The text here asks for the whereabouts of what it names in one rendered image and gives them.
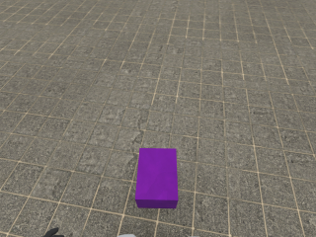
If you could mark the carton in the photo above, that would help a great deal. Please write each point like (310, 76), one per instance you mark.
(157, 178)

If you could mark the robot left hand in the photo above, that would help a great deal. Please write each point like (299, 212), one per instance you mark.
(51, 233)

